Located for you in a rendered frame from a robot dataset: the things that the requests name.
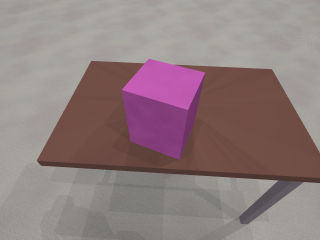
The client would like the table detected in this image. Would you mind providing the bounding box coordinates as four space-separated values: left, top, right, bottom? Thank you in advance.
37 61 320 225

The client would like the carton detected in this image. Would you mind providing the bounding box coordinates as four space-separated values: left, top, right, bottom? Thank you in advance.
122 59 205 160

